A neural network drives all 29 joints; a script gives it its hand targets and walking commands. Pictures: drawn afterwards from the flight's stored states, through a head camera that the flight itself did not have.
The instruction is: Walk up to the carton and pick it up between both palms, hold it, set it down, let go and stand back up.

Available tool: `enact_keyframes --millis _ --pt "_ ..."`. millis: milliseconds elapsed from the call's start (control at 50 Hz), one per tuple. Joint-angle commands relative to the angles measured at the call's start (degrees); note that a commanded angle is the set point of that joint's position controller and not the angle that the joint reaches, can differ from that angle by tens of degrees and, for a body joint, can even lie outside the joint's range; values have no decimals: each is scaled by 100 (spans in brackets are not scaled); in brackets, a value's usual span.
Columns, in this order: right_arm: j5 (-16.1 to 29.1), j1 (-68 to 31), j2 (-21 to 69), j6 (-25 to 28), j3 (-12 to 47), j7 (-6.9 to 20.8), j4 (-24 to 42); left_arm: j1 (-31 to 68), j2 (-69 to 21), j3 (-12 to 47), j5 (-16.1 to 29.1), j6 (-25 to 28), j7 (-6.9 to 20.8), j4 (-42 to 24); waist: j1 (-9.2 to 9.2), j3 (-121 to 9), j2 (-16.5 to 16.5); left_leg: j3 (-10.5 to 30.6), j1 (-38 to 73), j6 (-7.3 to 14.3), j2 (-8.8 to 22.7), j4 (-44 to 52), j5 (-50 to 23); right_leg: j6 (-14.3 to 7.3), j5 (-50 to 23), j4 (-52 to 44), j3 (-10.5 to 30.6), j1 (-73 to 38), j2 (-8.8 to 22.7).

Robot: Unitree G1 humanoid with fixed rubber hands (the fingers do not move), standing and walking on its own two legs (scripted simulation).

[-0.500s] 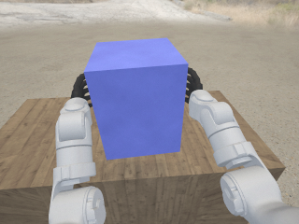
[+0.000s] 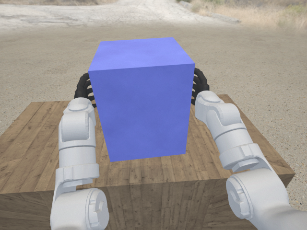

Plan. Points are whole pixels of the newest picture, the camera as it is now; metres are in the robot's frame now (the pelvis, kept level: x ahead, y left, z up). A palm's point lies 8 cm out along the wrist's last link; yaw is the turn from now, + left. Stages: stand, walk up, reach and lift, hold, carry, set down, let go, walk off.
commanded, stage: hold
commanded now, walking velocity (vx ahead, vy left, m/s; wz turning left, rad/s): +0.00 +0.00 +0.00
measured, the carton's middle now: (142, 97) +0.41 +0.01 +0.23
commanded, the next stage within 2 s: none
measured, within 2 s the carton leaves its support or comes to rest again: neither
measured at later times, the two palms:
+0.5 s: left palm (85, 106) +0.36 +0.16 +0.24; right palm (202, 99) +0.36 -0.14 +0.24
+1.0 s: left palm (84, 104) +0.36 +0.16 +0.24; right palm (201, 97) +0.36 -0.13 +0.24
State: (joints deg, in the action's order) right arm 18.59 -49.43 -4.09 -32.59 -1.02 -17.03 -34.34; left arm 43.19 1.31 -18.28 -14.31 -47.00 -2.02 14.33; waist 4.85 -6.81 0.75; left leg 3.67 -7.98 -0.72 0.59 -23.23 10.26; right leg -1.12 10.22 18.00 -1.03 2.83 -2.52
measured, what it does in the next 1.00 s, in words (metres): stands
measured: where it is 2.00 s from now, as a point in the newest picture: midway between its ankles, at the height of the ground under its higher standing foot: outside the picture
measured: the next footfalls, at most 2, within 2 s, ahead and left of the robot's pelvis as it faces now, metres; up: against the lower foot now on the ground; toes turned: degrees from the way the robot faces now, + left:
none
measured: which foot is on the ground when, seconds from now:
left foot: down 0.00-1.00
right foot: down 0.00-1.00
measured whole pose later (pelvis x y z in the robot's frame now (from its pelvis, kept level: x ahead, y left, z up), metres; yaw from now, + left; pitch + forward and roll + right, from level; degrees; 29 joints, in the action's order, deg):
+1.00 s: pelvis +0.00 +0.00 +0.00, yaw +0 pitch -5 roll -1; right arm 18.0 -49.8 -4.1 -32.8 -0.5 -17.0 -34.9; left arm 43.1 1.5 -18.5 -14.5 -46.8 -1.6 14.8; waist 5.4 -6.1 1.1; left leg 3.9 -7.7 -0.7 0.4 -23.0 10.1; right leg -1.1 10.1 18.0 -0.8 2.6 -2.6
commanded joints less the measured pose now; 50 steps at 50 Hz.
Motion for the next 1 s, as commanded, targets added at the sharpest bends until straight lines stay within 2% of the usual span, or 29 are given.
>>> enact_keyframes --millis 0,220,240,280,400,620,780,980 --pt "884 -5238 3795 253 1828 819 1901 4998 -3625 2870 1226 467 733 -698 38 -2118 -398 -171 965 -113 -254 263 -1101 408 -725 -383 13 -44 -152" --pt "1050 -5194 3839 231 1954 733 2164 5010 -3608 2891 1290 491 780 -922 86 -2282 -407 -146 1084 -176 -300 130 -1534 469 -1293 -309 12 -208 -164" --pt "886 -5074 3808 208 1934 669 2187 4744 -3517 2809 1198 440 813 -729 209 -1998 -160 -157 1143 -113 -297 140 -1481 496 -1513 -328 45 -242 -98" --pt "926 -5063 3820 225 2020 616 2283 4802 -3533 2865 1177 432 876 -981 183 -2143 -281 -107 1159 -137 -322 170 -1512 533 -1674 -263 37 -385 -71" --pt "980 -5148 3834 256 2102 632 2561 4902 -3574 3060 1245 412 848 -1226 137 -2289 -452 -111 1281 -192 -294 85 -1683 490 -1497 -248 -18 -244 -124" --pt "795 -5211 3755 283 1916 767 2211 4919 -3650 3018 1229 394 791 -959 75 -2123 -433 -162 1106 -137 -214 245 -1200 381 -822 -332 4 -28 -145" --pt "776 -5263 3756 311 1832 782 2021 5001 -3655 2937 1241 444 798 -804 105 -2154 -425 -165 1055 -134 -220 257 -1138 381 -816 -348 14 -48 -128" --pt "857 -5282 3804 330 1890 756 2097 5041 -3642 2950 1265 484 781 -857 110 -2256 -443 -143 1097 -141 -250 195 -1289 418 -976 -326 9 -92 -120"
